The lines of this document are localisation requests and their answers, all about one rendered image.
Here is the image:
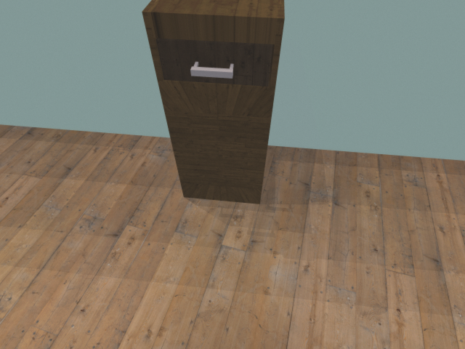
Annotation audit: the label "handle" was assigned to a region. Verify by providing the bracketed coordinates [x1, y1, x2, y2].
[190, 62, 234, 79]

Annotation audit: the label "drawer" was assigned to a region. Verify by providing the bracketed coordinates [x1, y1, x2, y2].
[156, 39, 272, 87]

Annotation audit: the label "cabinet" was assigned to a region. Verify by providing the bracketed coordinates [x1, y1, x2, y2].
[142, 0, 285, 204]

